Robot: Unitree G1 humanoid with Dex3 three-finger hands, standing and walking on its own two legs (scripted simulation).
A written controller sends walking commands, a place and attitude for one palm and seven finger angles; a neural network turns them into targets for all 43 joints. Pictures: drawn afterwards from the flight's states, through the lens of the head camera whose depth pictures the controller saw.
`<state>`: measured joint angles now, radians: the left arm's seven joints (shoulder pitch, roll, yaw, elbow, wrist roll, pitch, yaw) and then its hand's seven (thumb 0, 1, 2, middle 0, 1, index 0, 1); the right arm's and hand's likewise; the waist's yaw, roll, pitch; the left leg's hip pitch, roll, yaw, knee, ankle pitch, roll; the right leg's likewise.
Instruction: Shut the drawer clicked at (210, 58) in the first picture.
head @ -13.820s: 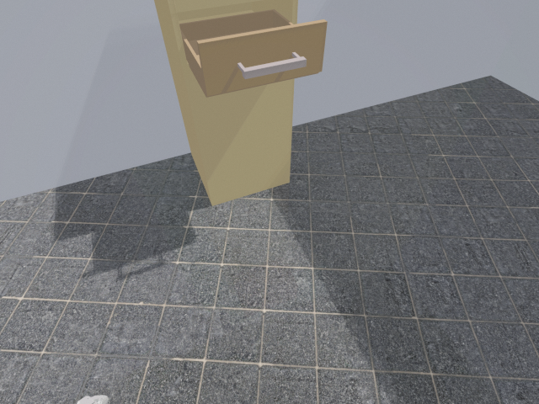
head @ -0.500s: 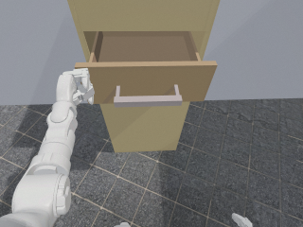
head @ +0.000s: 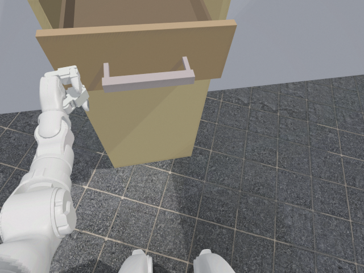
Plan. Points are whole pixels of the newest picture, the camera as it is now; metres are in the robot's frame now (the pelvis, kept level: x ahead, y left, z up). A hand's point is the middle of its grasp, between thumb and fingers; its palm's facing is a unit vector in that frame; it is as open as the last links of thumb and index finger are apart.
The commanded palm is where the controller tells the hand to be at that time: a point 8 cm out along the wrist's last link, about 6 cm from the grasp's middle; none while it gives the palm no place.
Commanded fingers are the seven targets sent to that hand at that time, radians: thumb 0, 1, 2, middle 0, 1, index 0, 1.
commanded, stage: bring the fist close to the handle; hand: left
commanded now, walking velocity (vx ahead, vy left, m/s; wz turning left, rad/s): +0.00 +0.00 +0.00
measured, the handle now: (148, 72) +0.52 +0.05 +0.10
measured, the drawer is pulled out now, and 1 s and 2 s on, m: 0.11 0.08 0.00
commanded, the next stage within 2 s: push the drawer shut in 0.52 s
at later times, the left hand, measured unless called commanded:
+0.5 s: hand (89, 94) +0.51 +0.18 +0.05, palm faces +0.14 -0.99 -0.03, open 3.2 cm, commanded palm +0.47 +0.23 +0.06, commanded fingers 0.00 0.90 0.90 -1.40 -1.60 -1.40 -1.60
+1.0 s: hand (84, 87) +0.53 +0.20 +0.05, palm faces +0.14 -0.99 -0.03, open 3.1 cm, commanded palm +0.52 +0.23 +0.06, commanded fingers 0.00 0.90 0.90 -1.40 -1.60 -1.40 -1.60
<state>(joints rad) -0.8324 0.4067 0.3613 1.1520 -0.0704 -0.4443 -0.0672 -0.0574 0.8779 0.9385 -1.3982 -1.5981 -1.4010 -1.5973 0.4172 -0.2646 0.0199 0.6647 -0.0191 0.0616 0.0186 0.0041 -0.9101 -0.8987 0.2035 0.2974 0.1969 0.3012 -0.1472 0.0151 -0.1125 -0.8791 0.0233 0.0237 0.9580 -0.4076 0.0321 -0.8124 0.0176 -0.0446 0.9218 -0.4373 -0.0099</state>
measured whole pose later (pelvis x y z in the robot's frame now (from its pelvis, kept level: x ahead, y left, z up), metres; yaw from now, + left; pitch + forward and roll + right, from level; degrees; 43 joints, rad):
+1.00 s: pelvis +0.00 +0.00 -0.02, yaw +0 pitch +23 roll -4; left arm -0.96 0.51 0.40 1.25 -0.03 -0.43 -0.09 0.00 0.85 0.93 -1.40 -1.60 -1.40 -1.60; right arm 0.36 -0.27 0.04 0.64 -0.03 0.09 0.01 0.00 -0.91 -0.90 0.20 0.30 0.20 0.30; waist -0.19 0.03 -0.11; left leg -1.02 0.04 -0.02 1.07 -0.45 0.02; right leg -0.93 0.03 -0.08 1.00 -0.48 -0.02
